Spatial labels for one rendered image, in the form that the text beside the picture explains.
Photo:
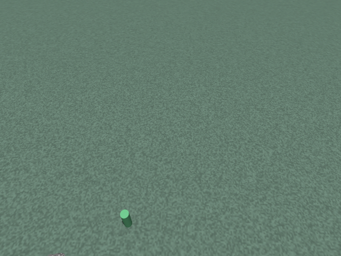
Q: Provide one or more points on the can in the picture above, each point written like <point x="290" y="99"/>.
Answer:
<point x="125" y="216"/>

